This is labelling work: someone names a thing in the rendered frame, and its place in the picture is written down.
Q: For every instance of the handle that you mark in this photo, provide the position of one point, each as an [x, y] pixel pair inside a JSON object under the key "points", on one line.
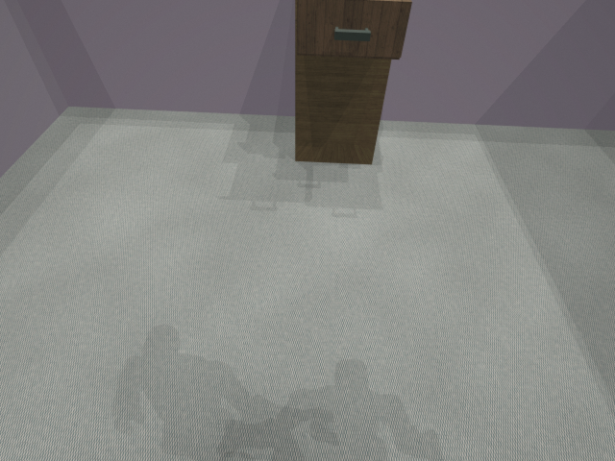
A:
{"points": [[357, 35]]}

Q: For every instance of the drawer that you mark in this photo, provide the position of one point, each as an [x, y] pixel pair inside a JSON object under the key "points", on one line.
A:
{"points": [[386, 19]]}

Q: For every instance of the cabinet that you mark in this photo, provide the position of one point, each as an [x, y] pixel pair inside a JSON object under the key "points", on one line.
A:
{"points": [[338, 104]]}

